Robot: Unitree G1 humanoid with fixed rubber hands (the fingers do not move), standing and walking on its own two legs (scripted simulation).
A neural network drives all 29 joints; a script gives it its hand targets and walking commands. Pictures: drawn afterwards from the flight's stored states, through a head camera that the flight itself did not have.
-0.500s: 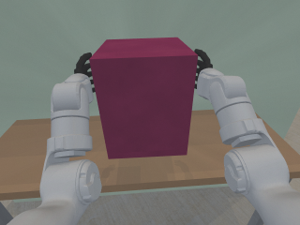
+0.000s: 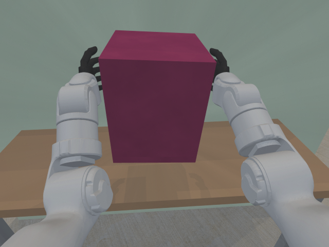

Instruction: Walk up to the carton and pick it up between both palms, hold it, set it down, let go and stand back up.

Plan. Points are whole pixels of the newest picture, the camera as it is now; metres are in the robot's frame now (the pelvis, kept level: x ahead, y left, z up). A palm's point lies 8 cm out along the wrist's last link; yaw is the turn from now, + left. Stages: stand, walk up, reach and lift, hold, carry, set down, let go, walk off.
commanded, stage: set down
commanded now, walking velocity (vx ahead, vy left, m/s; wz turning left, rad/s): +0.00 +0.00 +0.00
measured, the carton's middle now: (155, 96) +0.41 +0.01 +0.26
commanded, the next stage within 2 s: none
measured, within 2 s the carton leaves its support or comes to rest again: neither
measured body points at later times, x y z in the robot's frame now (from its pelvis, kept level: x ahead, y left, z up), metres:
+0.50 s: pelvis +0.01 +0.00 +0.00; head -0.06 +0.00 +0.45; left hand +0.41 +0.15 +0.25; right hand +0.42 -0.14 +0.24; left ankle +0.01 +0.13 -0.74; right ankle +0.04 -0.09 -0.74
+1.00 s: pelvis +0.01 +0.00 +0.00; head -0.04 +0.00 +0.45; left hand +0.41 +0.18 +0.23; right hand +0.44 -0.12 +0.21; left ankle +0.01 +0.13 -0.74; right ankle +0.04 -0.09 -0.74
